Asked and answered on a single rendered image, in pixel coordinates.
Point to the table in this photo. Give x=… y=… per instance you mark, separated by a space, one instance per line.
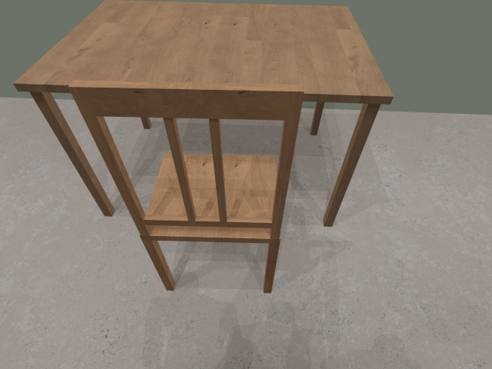
x=317 y=46

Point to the chair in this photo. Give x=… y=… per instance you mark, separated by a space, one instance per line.
x=209 y=198

